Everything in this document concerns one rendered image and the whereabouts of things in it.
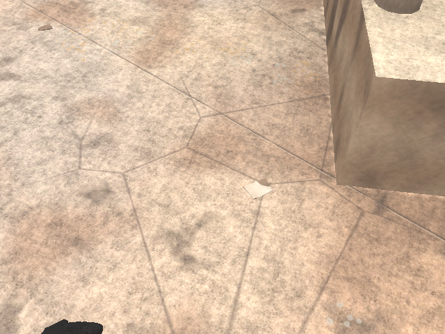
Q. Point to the left robot hand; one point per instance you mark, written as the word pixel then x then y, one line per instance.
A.
pixel 78 327

